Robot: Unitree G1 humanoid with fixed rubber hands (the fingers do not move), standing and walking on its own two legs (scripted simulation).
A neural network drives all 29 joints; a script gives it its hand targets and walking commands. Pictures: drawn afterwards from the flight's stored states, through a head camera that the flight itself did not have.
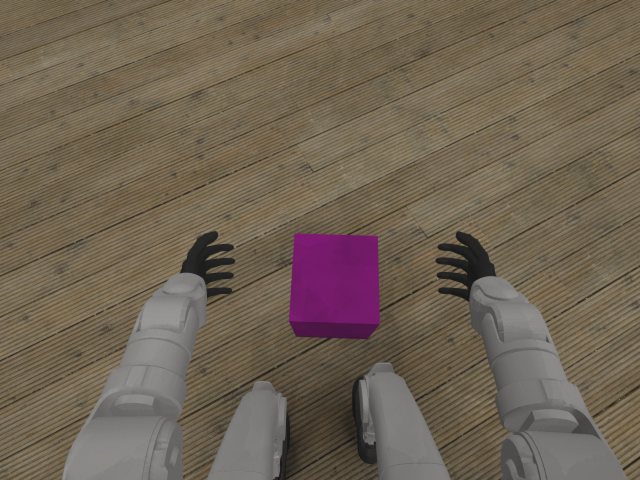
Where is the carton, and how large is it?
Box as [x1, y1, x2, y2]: [289, 233, 379, 338]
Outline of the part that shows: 294,233 289,321 296,336 367,338 379,324 377,236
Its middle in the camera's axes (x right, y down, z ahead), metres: +0.04 +0.12 +1.00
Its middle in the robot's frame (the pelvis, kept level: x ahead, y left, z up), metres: +0.47 -0.04 -0.55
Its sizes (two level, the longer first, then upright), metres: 0.210 0.200 0.250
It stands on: the floor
